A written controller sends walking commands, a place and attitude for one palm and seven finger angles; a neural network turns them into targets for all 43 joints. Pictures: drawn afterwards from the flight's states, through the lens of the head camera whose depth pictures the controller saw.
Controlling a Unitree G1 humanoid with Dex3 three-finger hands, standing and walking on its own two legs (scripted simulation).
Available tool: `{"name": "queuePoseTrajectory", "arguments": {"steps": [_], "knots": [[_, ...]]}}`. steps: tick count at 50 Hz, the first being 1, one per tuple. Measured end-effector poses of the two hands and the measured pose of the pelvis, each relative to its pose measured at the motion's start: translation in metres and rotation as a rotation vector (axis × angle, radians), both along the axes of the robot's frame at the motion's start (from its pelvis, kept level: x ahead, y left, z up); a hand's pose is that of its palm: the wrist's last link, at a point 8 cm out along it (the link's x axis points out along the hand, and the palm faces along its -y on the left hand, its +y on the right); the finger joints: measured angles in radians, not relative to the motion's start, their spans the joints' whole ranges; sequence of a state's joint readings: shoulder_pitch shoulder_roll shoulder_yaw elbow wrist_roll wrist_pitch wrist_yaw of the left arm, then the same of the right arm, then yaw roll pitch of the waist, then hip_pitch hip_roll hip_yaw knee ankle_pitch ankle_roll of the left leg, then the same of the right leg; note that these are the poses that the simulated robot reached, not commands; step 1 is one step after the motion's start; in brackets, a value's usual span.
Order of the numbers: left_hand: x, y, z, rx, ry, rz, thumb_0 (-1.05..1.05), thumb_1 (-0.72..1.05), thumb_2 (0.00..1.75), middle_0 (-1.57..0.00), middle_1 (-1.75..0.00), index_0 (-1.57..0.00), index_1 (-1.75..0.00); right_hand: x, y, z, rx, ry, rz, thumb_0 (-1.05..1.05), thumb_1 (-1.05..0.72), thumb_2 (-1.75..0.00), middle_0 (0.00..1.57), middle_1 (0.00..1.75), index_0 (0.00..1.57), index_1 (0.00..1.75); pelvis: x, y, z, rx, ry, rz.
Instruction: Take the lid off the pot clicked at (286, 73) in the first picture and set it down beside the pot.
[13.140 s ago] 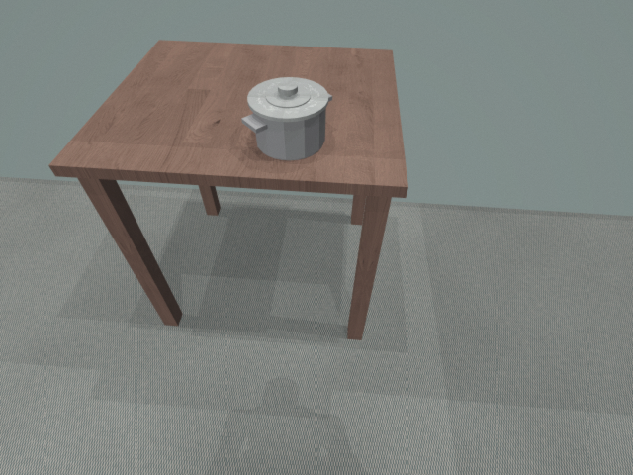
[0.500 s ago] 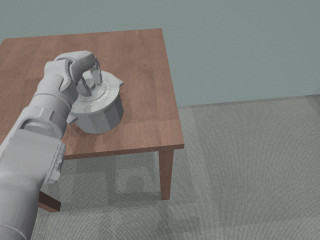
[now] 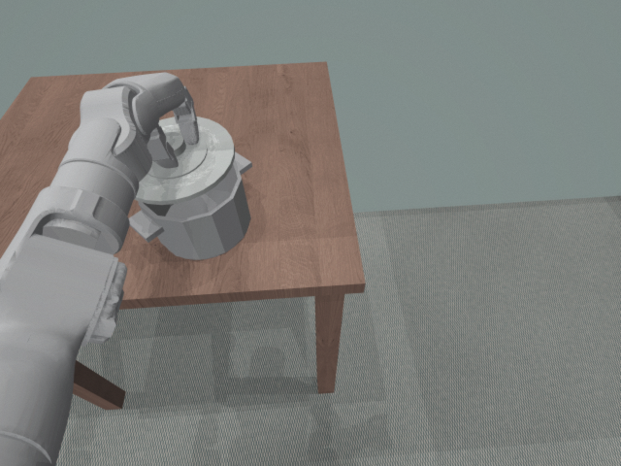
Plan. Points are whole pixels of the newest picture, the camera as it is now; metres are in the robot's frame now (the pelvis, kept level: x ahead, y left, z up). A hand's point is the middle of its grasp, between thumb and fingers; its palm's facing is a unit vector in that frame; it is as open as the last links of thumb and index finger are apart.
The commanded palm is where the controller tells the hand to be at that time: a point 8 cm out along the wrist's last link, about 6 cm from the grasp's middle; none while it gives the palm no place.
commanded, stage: lift the lid straight up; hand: left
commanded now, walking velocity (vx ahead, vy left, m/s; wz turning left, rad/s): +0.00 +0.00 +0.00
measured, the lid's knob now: (169, 145) +0.52 +0.17 +0.13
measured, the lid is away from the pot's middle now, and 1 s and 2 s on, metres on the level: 0.01 0.01 0.09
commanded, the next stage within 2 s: move the lid sideways beside the pot in 1.20 s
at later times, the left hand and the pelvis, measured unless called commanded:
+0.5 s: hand (145, 112) +0.49 +0.17 +0.20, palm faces -0.33 -0.08 -0.94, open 6.6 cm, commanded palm +0.49 +0.17 +0.28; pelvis +0.00 +0.00 +0.00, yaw +0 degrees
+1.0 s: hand (133, 83) +0.49 +0.17 +0.24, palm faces -0.30 -0.09 -0.95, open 6.6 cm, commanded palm +0.50 +0.17 +0.32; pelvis -0.01 +0.00 +0.00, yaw +1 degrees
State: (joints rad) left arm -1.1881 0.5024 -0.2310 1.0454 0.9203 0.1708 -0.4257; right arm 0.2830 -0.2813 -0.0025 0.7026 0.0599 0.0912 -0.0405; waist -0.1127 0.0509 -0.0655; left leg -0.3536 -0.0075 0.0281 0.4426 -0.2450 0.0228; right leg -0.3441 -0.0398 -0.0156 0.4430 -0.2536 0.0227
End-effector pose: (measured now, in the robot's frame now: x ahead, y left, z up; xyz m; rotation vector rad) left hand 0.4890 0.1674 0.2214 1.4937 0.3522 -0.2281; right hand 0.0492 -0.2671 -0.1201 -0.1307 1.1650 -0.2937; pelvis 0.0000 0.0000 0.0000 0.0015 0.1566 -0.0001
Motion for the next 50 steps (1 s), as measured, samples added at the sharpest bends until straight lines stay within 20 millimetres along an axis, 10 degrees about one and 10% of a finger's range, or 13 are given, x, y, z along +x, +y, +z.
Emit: {"name": "queuePoseTrajectory", "arguments": {"steps": [50], "knots": [[0.000, 0.003, 0.079, 0.006, -0.055, 0.093, 0.00, 0.43, 0.38, -0.75, -0.98, -0.73, -0.98, -0.012, 0.000, 0.002, -0.005, 0.007, 0.020, 0.01, -0.90, -0.90, 0.20, 0.30, 0.20, 0.30, -0.007, 0.001, 0.001, 0.000, -0.002, 0.010]]}}
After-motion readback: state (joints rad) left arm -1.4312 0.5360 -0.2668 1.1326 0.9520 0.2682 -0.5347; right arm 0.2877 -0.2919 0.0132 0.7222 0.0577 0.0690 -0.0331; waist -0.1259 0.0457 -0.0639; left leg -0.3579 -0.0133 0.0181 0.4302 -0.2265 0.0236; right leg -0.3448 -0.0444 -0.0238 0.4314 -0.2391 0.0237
